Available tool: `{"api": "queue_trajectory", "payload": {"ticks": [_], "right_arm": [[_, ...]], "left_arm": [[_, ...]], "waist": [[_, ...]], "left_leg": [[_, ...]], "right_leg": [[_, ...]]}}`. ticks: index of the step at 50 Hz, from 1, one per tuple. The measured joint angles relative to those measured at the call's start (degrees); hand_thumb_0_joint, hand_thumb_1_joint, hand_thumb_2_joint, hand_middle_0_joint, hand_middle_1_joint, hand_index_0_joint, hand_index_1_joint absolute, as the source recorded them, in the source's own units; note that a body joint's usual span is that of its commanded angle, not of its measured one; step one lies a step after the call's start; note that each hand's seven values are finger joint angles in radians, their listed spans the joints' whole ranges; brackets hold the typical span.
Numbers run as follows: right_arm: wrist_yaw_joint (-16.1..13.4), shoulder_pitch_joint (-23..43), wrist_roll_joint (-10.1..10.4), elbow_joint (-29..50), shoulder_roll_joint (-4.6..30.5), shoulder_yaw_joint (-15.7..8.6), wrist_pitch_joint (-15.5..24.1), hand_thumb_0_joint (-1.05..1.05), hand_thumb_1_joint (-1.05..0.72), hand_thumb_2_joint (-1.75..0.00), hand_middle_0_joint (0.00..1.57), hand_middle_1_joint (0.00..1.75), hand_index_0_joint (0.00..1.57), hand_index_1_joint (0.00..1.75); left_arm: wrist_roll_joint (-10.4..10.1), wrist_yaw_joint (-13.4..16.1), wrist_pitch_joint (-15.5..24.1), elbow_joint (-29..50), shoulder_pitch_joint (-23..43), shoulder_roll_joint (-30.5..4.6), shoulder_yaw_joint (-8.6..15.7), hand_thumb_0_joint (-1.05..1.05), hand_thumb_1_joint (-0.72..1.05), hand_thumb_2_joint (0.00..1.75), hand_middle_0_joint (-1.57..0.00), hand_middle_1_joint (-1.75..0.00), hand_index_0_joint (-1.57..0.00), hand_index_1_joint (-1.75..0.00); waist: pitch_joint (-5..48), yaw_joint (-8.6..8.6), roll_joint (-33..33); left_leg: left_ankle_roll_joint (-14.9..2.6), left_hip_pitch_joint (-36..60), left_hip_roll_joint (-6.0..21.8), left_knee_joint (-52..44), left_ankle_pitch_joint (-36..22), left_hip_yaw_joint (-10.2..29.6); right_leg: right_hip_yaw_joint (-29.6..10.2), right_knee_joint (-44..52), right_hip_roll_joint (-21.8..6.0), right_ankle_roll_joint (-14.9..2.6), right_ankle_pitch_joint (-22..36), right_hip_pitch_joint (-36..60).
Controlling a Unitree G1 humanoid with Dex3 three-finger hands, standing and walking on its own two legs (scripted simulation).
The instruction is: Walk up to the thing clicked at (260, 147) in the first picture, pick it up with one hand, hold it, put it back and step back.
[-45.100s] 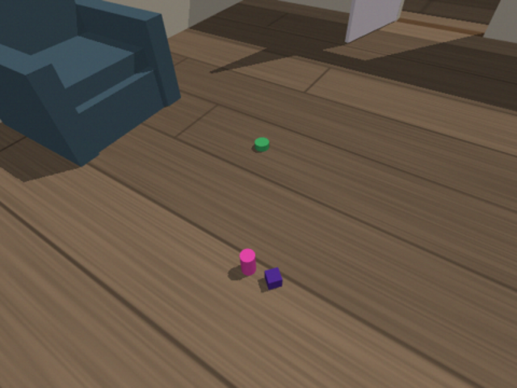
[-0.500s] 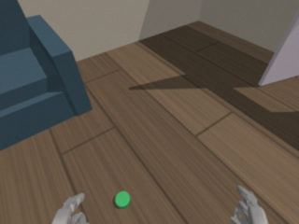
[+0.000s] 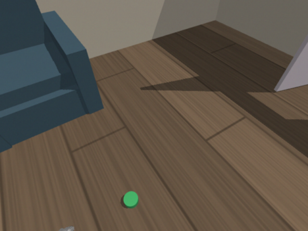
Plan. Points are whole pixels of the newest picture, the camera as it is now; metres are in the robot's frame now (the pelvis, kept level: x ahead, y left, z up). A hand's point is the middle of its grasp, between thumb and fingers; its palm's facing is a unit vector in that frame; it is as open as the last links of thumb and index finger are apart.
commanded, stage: stand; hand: left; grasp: from above
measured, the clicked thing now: (131, 199) +0.44 +0.19 -0.73
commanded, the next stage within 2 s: none
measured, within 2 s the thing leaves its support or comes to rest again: neither
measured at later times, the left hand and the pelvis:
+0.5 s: hand out of the picture +0.04 +0.24 -0.13, palm faces +0.04 -0.94 -0.33, open 7.4 cm; pelvis +0.00 +0.01 +0.03, yaw +0 degrees
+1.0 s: hand out of the picture +0.06 +0.23 -0.13, palm faces +0.02 -0.94 -0.33, open 7.4 cm; pelvis +0.00 -0.01 +0.03, yaw +0 degrees
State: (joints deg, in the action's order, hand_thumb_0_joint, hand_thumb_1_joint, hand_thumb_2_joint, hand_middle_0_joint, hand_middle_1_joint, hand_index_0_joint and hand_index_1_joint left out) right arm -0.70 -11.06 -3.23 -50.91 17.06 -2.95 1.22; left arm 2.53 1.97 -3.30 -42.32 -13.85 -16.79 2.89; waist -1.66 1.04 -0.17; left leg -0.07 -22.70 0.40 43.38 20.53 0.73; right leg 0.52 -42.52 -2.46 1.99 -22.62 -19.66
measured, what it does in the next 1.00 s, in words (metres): stands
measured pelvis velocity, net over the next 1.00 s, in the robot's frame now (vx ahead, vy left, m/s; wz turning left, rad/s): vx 0.00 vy -0.01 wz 0.00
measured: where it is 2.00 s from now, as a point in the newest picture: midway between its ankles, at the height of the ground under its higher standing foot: outside the picture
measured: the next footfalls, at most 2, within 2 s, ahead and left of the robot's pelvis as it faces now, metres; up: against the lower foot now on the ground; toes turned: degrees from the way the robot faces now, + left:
none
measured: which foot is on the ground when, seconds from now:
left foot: down 0.00-1.00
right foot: down 0.00-1.00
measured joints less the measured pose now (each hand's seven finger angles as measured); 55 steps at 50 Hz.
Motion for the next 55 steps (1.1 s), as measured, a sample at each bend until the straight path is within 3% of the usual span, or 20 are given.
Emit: {"api": "queue_trajectory", "payload": {"ticks": [10,20,55], "right_arm": [[-0.51,0.24,0.81,-6.21,-0.96,0.42,-1.05,0.01,-0.91,-0.9,0.2,0.3,0.2,0.3],[-0.56,1.77,1.48,-10.1,-1.16,0.98,-1.42,0.0,-0.91,-0.9,0.2,0.3,0.21,0.3],[-0.17,3.88,2.03,-14.42,1.16,1.91,-1.15,0.0,-0.91,-0.9,0.2,0.3,0.21,0.3]], "left_arm": [[-0.81,-0.03,2.02,-12.55,-0.59,0.91,-0.29,0.01,0.91,0.9,-0.2,-0.3,-0.2,-0.3],[-0.9,-0.08,2.49,-18.97,1.53,0.71,-0.66,0.01,0.91,0.9,-0.21,-0.3,-0.2,-0.3],[-1.52,-1.03,3.25,-23.85,6.3,-0.3,-0.9,0.0,0.91,0.9,-0.21,-0.3,-0.2,-0.3]], "waist": [[-1.11,0.19,0.62],[-1.65,0.02,0.66],[-2.0,-0.91,1.04]], "left_leg": [[-0.18,7.41,-0.15,-9.3,-4.25,-0.03],[-0.32,12.11,-0.48,-16.57,-8.09,-0.3],[0.89,15.04,0.62,-22.77,-10.78,-0.12]], "right_leg": [[0.27,10.23,-0.11,0.3,4.77,7.82],[0.18,17.47,-0.42,0.6,8.71,12.42],[0.43,23.06,0.7,-0.45,11.12,14.96]]}}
